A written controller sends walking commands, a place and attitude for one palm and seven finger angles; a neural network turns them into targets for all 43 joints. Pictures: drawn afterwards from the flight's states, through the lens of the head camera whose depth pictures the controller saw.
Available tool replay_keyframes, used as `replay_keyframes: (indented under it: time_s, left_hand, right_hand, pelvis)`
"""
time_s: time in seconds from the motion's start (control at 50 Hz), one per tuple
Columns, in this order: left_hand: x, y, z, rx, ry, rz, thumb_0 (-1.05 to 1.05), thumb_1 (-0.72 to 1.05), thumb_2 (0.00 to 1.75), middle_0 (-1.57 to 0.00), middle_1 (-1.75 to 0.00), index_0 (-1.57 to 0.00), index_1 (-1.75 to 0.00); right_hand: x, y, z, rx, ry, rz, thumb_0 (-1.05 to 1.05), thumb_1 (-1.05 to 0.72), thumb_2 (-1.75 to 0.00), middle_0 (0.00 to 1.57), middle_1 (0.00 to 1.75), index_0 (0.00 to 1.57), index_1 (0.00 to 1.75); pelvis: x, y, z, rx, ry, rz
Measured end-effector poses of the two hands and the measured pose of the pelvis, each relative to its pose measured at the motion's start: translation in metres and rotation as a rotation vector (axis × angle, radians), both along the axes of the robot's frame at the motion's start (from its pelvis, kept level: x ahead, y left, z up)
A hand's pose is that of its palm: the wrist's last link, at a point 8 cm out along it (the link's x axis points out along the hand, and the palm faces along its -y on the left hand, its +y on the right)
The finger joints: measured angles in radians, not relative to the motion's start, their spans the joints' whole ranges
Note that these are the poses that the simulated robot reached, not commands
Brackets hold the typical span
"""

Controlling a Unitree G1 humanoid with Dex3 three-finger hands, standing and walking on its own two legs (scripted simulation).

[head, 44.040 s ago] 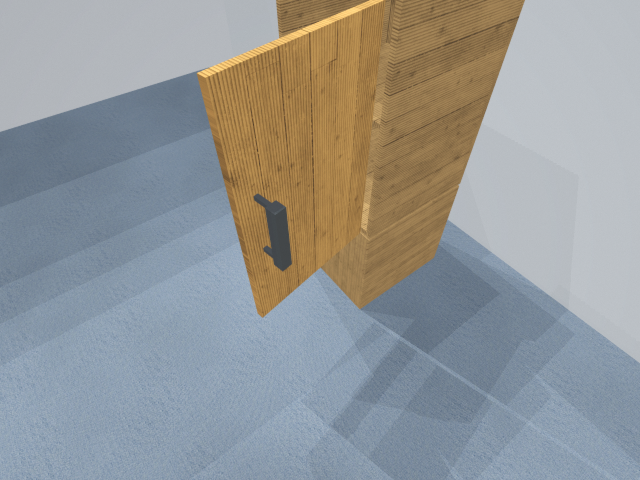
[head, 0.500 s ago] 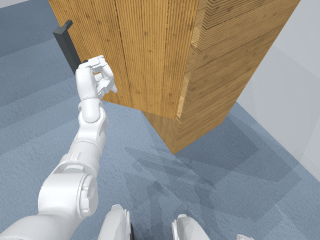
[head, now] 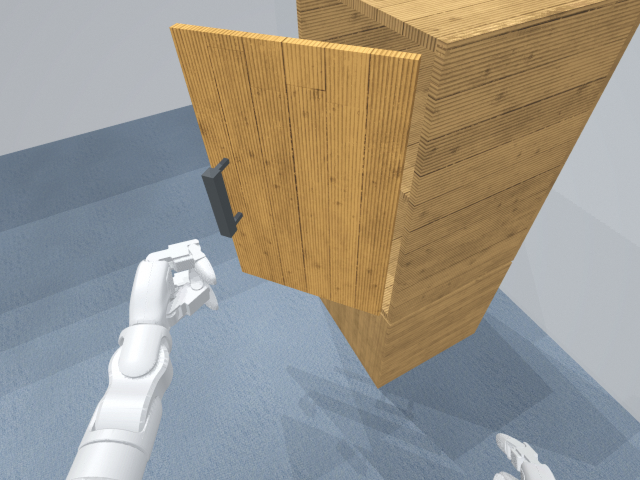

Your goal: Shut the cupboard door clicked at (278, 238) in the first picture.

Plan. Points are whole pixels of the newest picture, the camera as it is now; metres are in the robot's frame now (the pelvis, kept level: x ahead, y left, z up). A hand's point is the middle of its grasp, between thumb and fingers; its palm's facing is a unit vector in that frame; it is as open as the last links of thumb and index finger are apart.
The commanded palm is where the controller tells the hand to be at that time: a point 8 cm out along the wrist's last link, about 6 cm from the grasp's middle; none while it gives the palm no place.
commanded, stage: draw the hand back to the body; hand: left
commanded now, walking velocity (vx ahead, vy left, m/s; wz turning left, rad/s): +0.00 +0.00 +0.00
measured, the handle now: (226, 198) +0.63 +0.20 -0.03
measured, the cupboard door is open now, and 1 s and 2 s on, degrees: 40 40 40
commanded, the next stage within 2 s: step back with the hand held close in 0.96 s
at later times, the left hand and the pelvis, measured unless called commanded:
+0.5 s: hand (36, 333) +0.23 +0.26 +0.17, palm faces +0.41 -0.83 -0.38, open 5.5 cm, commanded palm +0.17 +0.30 +0.19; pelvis +0.02 +0.01 +0.03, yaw +1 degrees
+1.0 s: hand (9, 339) +0.21 +0.26 +0.19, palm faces +0.46 -0.78 -0.42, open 7.4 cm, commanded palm +0.16 +0.30 +0.20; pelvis +0.03 +0.00 +0.03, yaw +1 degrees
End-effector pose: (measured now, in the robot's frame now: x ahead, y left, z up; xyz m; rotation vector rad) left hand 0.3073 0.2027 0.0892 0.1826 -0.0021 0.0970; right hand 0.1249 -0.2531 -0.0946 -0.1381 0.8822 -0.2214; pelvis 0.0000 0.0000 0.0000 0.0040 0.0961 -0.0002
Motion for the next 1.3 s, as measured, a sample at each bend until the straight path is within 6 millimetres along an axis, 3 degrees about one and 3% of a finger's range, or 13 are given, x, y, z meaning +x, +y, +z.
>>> replay_keyframes:
  time_s: [0.18, 0.32, 0.48, 0.62, 0.68, 0.84, 0.98, 1.16, 1.3]
  left_hand:
    - [-0.048, 0.043, 0.037, 0.084, 0.017, 0.112, 0.01, 0.90, 0.90, -0.98, -1.15, -0.98, -1.15]
    - [-0.082, 0.069, 0.061, 0.124, -0.017, 0.207, 0.01, 0.90, 0.90, -0.79, -0.95, -0.79, -0.94]
    - [-0.117, 0.093, 0.091, 0.223, -0.062, 0.313, 0.01, 0.90, 0.90, -0.58, -0.71, -0.58, -0.71]
    - [-0.144, 0.109, 0.122, 0.338, -0.118, 0.384, 0.01, 0.90, 0.90, -0.39, -0.50, -0.39, -0.50]
    - [-0.151, 0.112, 0.125, 0.355, -0.125, 0.409, 0.01, 0.90, 0.90, -0.32, -0.43, -0.32, -0.42]
    - [-0.145, 0.102, 0.109, 0.292, -0.098, 0.394, 0.01, 0.90, 0.90, -0.23, -0.33, -0.23, -0.33]
    - [-0.140, 0.095, 0.117, 0.310, -0.137, 0.352, 0.01, 0.89, 0.89, -0.21, -0.31, -0.21, -0.31]
    - [-0.140, 0.102, 0.117, 0.338, -0.129, 0.355, 0.01, 0.89, 0.89, -0.21, -0.30, -0.21, -0.30]
    - [-0.141, 0.110, 0.121, 0.396, -0.121, 0.307, 0.01, 0.89, 0.89, -0.21, -0.30, -0.21, -0.30]
  right_hand:
    - [0.075, 0.034, 0.045, 0.006, -0.188, 0.116, 0.01, -0.90, -0.90, 0.20, 0.30, 0.19, 0.30]
    - [0.100, 0.059, 0.058, 0.032, -0.246, 0.202, 0.01, -0.90, -0.90, 0.20, 0.30, 0.20, 0.30]
    - [0.096, 0.066, 0.048, 0.053, -0.220, 0.231, 0.01, -0.90, -0.90, 0.20, 0.30, 0.20, 0.30]
    - [0.085, 0.055, 0.038, 0.046, -0.187, 0.208, 0.02, -0.90, -0.90, 0.20, 0.30, 0.20, 0.30]
    - [0.082, 0.049, 0.035, 0.037, -0.179, 0.200, 0.02, -0.90, -0.90, 0.20, 0.30, 0.20, 0.30]
    - [0.081, 0.035, 0.037, 0.001, -0.184, 0.180, 0.02, -0.90, -0.90, 0.20, 0.30, 0.20, 0.30]
    - [0.086, 0.032, 0.045, 0.001, -0.233, 0.165, 0.02, -0.90, -0.90, 0.20, 0.30, 0.20, 0.30]
    - [0.086, 0.035, 0.042, 0.006, -0.205, 0.173, 0.02, -0.90, -0.90, 0.20, 0.30, 0.20, 0.30]
    - [0.073, 0.032, 0.036, -0.021, -0.136, 0.125, 0.02, -0.90, -0.90, 0.20, 0.30, 0.20, 0.30]
  pelvis:
    - [0.008, 0.005, 0.020, 0.003, -0.092, 0.015]
    - [0.016, 0.008, 0.026, 0.007, -0.123, 0.024]
    - [0.023, 0.008, 0.028, 0.009, -0.135, 0.025]
    - [0.026, 0.006, 0.028, 0.010, -0.136, 0.025]
    - [0.026, 0.006, 0.027, 0.011, -0.138, 0.028]
    - [0.025, 0.002, 0.027, 0.014, -0.141, 0.031]
    - [0.025, -0.001, 0.027, 0.011, -0.144, 0.022]
    - [0.024, -0.001, 0.027, -0.003, -0.122, 0.034]
    - [0.017, 0.012, 0.025, -0.006, -0.094, 0.033]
